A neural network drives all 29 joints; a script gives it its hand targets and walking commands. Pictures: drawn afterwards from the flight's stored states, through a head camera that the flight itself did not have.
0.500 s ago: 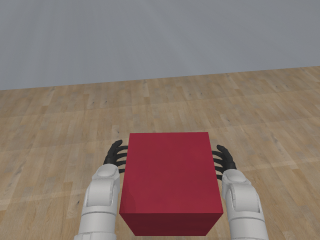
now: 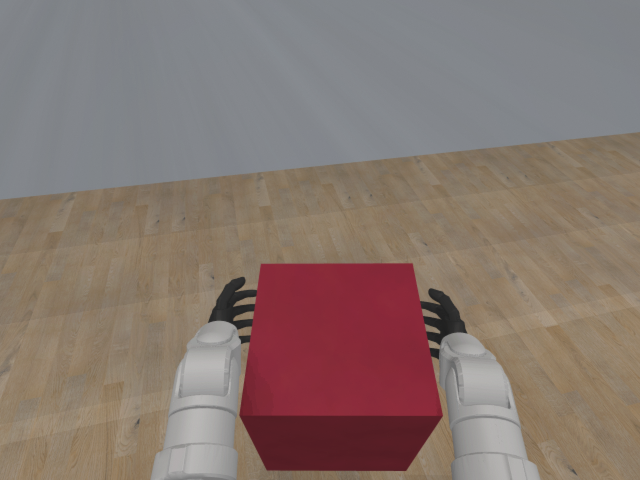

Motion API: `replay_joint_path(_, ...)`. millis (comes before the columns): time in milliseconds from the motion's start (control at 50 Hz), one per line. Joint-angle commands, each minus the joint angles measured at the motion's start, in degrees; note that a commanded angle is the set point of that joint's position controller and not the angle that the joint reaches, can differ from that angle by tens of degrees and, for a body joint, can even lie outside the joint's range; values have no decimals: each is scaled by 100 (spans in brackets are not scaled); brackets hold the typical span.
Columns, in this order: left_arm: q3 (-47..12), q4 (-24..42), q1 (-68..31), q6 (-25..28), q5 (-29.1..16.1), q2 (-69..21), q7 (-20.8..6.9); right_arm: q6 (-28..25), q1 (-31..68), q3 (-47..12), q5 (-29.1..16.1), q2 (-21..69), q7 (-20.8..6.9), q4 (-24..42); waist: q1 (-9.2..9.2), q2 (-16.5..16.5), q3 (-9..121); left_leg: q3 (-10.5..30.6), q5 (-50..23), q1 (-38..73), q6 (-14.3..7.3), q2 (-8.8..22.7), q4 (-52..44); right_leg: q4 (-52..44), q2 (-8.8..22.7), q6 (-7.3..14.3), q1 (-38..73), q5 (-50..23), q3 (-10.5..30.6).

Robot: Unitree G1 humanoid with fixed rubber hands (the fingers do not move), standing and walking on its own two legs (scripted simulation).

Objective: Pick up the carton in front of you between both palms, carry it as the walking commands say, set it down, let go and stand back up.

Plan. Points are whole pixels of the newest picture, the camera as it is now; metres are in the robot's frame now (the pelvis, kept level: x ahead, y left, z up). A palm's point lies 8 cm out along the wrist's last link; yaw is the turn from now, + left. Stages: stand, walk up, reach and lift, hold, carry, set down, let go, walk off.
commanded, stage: set down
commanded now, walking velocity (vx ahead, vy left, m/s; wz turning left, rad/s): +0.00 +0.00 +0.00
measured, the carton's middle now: (336, 371) +0.29 +0.00 -0.04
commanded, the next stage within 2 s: none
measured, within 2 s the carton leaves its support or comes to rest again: neither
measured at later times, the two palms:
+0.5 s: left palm (244, 362) +0.33 +0.15 -0.11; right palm (422, 363) +0.35 -0.15 -0.11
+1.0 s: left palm (247, 385) +0.37 +0.17 -0.25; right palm (393, 375) +0.41 -0.13 -0.26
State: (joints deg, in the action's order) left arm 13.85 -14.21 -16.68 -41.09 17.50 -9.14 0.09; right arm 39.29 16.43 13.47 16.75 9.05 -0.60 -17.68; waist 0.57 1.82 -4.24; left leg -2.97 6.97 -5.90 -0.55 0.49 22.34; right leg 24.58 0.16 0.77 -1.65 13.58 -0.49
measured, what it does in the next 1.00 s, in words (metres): lowers itself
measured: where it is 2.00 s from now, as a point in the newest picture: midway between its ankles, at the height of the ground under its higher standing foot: outside the picture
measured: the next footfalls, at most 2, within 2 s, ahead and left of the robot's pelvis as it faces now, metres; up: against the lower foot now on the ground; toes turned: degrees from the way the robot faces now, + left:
none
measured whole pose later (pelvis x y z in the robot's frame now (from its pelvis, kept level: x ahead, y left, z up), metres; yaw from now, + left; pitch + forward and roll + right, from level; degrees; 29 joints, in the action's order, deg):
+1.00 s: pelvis -0.03 -0.02 -0.18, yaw -2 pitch +41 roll +0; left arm 30.1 -31.3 -40.3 -11.7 13.2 -7.7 2.3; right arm 11.4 46.3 19.1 12.6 1.9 3.0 -43.2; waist 5.3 2.5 12.0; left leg 2.3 22.4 -96.9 1.9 -0.2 78.7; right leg 82.5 -4.2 2.2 -93.3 29.8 -0.6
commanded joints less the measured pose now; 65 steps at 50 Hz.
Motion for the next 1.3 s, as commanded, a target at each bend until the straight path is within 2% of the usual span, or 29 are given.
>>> replay_joint_path(0,-2755,-304,-3049,230,-1358,-5487,-1477,-425,3474,-2489,-1187,5005,-1468,-31,-76,-131,1041,771,916,1540,56,-437,-70,-802,-249,389,-1762,993,627)
replay_joint_path(60,-2223,-1080,-3735,395,-1151,-5582,-1488,-676,4147,-1866,-835,4891,-1589,-862,-53,-255,972,894,1719,1122,71,-319,-88,-465,-315,427,-1744,1346,535)
replay_joint_path(120,-1424,-1805,-4165,587,-717,-5453,-1286,-925,4727,-1087,-376,4566,-1586,-1592,-5,-472,770,1037,2311,542,28,-227,-62,55,-421,375,-1829,1309,470)
replay_joint_path(140,-1112,-1971,-4222,650,-550,-5319,-1196,-999,4817,-816,-211,4418,-1547,-1784,4,-450,712,1058,2379,435,19,-238,8,177,-435,365,-1959,1301,465)
replay_joint_path(220,-54,-2335,-4105,954,76,-4554,-858,-1251,4719,72,388,3652,-1330,-2271,72,-269,641,1047,1940,45,46,-346,459,553,-440,353,-2671,1194,480)
replay_joint_path(300,403,-2314,-3663,1487,405,-3912,-626,-1695,4377,256,547,3073,-1240,-2361,186,-195,1025,944,861,-545,117,-430,1033,977,-527,286,-3383,674,459)
replay_joint_path(340,231,-2191,-3619,1900,346,-3893,-562,-2073,4268,101,478,3057,-1234,-2370,200,-150,1458,905,259,-801,121,-468,1348,1240,-595,231,-3743,350,461)
replay_joint_path(380,-208,-2019,-3732,2381,186,-4066,-528,-2529,4271,-192,330,3237,-1222,-2345,186,-140,2021,906,-290,-945,113,-518,1691,1526,-671,201,-4092,87,471)
replay_joint_path(480,-1509,-1809,-4172,3357,-391,-4635,-465,-3420,4608,-1383,-311,3860,-1104,-2178,154,-25,4155,852,-1466,-1322,155,-665,2897,2442,-819,100,-5010,-485,423)
replay_joint_path(540,-2165,-1422,-4249,3580,-704,-4806,-448,-3634,4722,-2173,-706,4144,-934,-1749,261,9,5708,736,-1928,-1742,160,-748,3540,3004,-884,-17,-5157,-1004,442)
replay_joint_path(600,-2483,-1197,-4211,3552,-921,-4689,-465,-3608,4780,-2665,-1006,4205,-747,-1458,378,68,6533,575,-1776,-2465,174,-807,3958,3391,-921,-114,-5217,-1224,464)
replay_joint_path(700,-2309,-1482,-4352,3245,-977,-4636,-663,-3285,4898,-2720,-1021,4497,-657,-1682,510,220,6020,383,-477,-4136,172,-878,4346,3691,-917,-167,-5767,-400,506)
replay_joint_path(780,-1932,-1822,-4671,3013,-894,-4639,-862,-3045,5180,-2414,-908,4634,-694,-2063,561,274,5586,285,63,-5156,152,-886,4687,3914,-899,-171,-6348,114,526)
replay_joint_path(960,-1376,-2223,-5239,2901,-835,-4487,-939,-3004,5883,-1979,-858,4361,-599,-2516,617,318,5993,153,13,-6453,221,-912,5550,4773,-972,-192,-7191,12,462)
replay_joint_path(1080,-1383,-2138,-5664,2912,-1001,-4437,-787,-3056,6423,-2092,-1018,4086,-549,-2476,687,297,6533,97,-83,-6749,314,-920,6085,5461,-1063,-164,-7819,63,313)
replay_joint_path(1280,-1450,-1882,-6584,2824,-1266,-4298,-488,-2966,7344,-2192,-1267,3647,-620,-2584,760,292,6972,57,49,-6854,428,-900,6851,6451,-1132,-86,-8949,572,82)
